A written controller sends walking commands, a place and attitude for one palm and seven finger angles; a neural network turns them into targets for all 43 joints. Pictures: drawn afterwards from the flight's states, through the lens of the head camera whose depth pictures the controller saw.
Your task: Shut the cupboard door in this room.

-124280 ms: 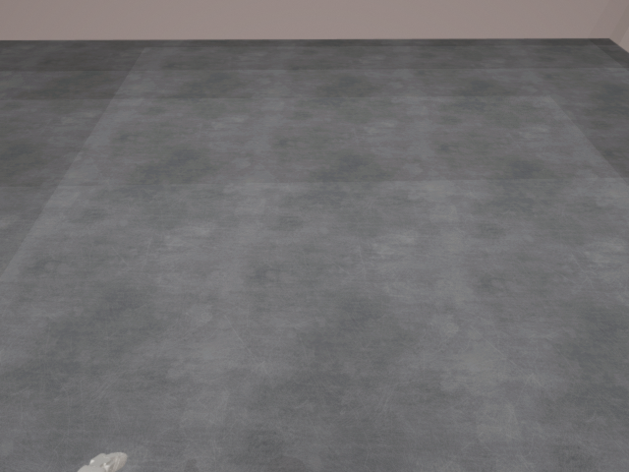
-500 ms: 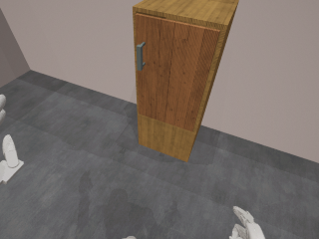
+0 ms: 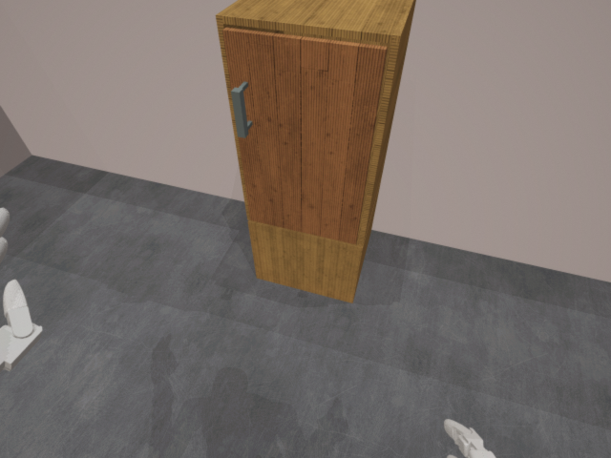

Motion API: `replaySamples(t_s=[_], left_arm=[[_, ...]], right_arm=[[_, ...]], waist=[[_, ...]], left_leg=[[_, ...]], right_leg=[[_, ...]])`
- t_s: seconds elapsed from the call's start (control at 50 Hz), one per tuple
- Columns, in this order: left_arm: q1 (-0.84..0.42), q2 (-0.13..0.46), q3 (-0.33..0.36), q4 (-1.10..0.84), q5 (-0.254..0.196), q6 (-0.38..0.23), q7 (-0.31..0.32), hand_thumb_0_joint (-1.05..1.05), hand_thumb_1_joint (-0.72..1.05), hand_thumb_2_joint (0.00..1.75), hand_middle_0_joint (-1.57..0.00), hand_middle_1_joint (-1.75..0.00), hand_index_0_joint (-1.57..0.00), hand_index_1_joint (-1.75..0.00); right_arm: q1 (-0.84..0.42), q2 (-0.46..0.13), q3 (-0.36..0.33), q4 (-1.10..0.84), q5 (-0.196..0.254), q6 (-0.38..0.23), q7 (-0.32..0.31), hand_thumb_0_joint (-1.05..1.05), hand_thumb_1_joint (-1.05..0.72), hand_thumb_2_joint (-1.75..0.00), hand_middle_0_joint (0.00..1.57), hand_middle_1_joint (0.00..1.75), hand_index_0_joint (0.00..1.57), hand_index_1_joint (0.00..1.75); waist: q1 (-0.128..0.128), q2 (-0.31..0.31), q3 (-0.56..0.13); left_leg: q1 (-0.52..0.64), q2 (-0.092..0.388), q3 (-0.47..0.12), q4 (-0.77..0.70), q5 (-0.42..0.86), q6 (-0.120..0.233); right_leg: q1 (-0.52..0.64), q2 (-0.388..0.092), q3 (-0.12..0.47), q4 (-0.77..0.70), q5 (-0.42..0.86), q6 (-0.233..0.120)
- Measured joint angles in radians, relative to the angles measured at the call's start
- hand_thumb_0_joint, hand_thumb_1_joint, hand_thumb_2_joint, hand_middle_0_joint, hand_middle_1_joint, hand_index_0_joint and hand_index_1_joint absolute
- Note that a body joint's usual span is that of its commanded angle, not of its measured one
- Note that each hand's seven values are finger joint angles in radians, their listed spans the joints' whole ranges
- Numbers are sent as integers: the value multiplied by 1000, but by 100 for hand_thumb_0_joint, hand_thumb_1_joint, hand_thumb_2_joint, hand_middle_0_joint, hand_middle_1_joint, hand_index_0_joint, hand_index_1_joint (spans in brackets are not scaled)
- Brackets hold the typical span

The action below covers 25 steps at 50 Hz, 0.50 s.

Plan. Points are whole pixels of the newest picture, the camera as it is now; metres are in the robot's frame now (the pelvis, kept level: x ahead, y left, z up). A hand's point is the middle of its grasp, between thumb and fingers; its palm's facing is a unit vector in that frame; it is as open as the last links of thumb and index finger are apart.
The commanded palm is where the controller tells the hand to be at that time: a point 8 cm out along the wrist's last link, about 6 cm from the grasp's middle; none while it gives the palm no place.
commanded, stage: stop stepping back and stand still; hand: left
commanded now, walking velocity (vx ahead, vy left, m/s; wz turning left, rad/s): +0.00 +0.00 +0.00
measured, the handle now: (243, 109) +0.87 +0.18 +0.02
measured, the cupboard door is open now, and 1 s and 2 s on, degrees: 0 0 0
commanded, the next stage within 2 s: let the arm hang, fingers relaxed in 0.42 s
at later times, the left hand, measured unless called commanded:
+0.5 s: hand (66, 298) +0.24 +0.26 +0.16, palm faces +0.40 -0.79 -0.45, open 7.4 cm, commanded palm none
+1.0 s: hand out of the picture +0.00 +0.19 -0.17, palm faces +0.04 -0.98 -0.21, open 7.0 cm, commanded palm none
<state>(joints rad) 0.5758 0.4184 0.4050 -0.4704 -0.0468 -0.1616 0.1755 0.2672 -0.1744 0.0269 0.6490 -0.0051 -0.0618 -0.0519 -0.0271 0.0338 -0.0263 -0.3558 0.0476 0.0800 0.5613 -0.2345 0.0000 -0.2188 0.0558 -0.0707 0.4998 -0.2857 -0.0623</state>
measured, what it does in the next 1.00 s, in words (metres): stands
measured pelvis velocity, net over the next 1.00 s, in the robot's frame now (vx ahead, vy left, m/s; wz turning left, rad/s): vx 0.02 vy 0.01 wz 0.03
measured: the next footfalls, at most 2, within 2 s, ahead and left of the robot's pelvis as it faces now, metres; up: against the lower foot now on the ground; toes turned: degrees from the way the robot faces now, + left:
none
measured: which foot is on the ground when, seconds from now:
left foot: down 0.00-1.00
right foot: down 0.00-1.00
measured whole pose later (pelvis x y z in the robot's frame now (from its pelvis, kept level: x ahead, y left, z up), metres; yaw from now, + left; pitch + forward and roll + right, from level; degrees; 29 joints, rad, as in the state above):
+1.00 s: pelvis +0.02 +0.01 +0.01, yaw +1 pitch -1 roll -1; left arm 0.32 0.20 0.01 1.05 0.01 0.02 0.03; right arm 0.31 -0.17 0.02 1.06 -0.02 0.03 -0.02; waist -0.01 -0.01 0.06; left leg -0.26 0.00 0.05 0.45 -0.18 0.03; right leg -0.12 0.03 -0.09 0.40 -0.27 -0.05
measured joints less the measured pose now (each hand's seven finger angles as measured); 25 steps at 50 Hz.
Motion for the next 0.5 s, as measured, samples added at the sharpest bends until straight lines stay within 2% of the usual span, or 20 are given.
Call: replaySamples(t_s=[0.04,0.14,0.36,0.5], left_arm=[[4,-16,-10,-1,-2,5,4,1,88,90,-22,-30,-22,-31],[-25,-30,-18,24,1,4,8,1,88,90,-22,-30,-22,-31],[-22,-9,-15,24,-6,-14,0,2,88,90,-22,-30,-22,-30],[-8,-5,-24,18,-10,0,-2,2,88,90,-22,-30,-22,-31]], right_arm=[[-2,-15,-6,8,5,6,-2,2,-90,-90,21,30,20,30],[-8,-33,-16,19,11,7,-22,2,-90,-90,21,30,20,30],[-64,-40,-24,-48,25,3,-19,2,-90,-90,20,29,20,30],[-61,-30,-16,-57,27,21,-24,2,-90,-90,20,29,20,30]], waist=[[9,5,-3],[18,-28,-6],[8,-30,-8],[16,-32,-6]], left_leg=[[7,-3,-15,4,19,3],[54,-21,-9,-26,5,16],[54,-10,-8,-47,-2,6],[63,-16,-4,-54,-5,9]], right_leg=[[6,7,4,8,-16,0],[40,-9,11,6,-39,7],[52,4,16,-47,-27,4],[59,-1,20,-52,-30,9]])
